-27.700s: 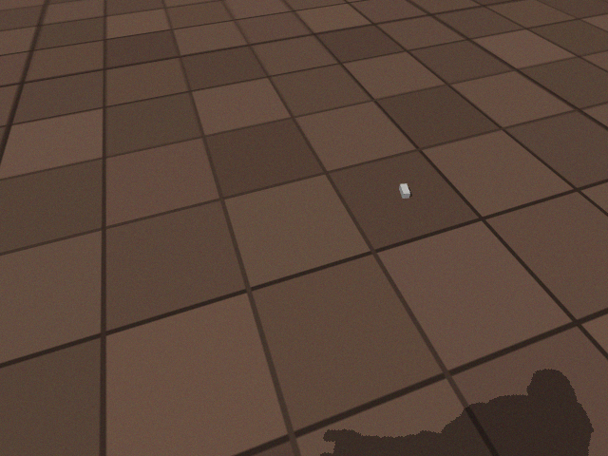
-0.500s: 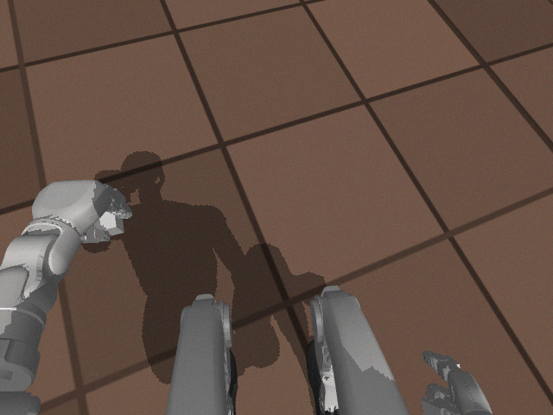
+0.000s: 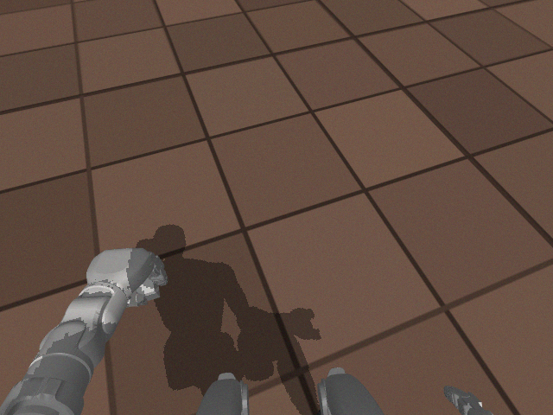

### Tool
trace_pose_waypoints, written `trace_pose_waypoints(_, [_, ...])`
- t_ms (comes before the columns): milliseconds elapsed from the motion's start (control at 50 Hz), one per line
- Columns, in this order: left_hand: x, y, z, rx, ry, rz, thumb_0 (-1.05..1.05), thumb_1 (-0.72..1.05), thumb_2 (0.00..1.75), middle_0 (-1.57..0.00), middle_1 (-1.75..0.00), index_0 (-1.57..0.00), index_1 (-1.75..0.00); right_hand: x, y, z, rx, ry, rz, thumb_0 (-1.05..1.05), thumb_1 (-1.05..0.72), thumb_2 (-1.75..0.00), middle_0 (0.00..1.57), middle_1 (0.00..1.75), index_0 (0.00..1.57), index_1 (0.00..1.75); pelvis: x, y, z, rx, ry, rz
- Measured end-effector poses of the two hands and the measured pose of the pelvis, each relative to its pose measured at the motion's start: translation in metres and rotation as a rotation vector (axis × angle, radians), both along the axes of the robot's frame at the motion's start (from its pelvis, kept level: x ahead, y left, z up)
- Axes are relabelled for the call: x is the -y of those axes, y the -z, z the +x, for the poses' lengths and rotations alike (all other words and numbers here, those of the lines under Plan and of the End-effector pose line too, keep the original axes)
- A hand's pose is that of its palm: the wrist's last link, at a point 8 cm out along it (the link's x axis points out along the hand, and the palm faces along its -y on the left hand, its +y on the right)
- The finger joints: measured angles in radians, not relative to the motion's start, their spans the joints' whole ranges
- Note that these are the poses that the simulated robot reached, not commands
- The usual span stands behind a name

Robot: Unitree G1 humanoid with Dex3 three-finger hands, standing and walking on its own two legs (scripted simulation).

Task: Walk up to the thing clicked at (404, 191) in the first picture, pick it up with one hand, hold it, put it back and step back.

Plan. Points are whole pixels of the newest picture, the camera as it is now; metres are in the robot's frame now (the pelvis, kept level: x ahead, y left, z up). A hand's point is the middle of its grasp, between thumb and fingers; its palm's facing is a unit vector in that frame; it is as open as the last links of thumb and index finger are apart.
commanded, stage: lift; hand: left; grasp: from above
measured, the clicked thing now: (136, 291) +0.36 +0.25 -0.12
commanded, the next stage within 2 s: hold in 0.30 s
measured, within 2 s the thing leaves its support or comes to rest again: neither
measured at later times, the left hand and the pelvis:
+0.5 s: hand (126, 265) +0.35 +0.22 +0.00, palm faces -0.47 -0.03 -0.88, open 5.2 cm; pelvis +0.04 +0.00 +0.06, yaw +0 degrees
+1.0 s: hand (121, 256) +0.35 +0.22 +0.03, palm faces -0.46 -0.03 -0.89, open 5.1 cm; pelvis +0.05 +0.00 +0.08, yaw +0 degrees
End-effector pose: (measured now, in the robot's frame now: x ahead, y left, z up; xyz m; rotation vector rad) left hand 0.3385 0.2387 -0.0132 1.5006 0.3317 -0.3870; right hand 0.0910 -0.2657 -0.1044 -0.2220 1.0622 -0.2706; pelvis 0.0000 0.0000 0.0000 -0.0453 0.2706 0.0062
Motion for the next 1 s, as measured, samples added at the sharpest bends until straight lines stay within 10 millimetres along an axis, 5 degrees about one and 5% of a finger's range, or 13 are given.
trace_pose_waypoints(400, [0.011,-0.057,0.018,-0.033,-0.019,-0.002,-0.03,0.66,0.03,-0.99,-0.15,-1.11,-0.13,-0.009,-0.044,0.024,0.0,0.025,0.044,0.01,-0.91,-0.9,0.2,0.3,0.2,0.3,-0.002,-0.052,0.032,0.087,0.012,0.023])
trace_pose_waypoints(1000, [0.018,-0.105,0.016,-0.02,0.01,0.0,-0.04,0.67,0.0,-1.02,-0.1,-1.15,-0.07,-0.004,-0.074,0.079,0.093,-0.006,0.053,0.01,-0.91,-0.9,0.2,0.29,0.2,0.3,0.004,-0.076,0.05,0.17,0.014,0.038])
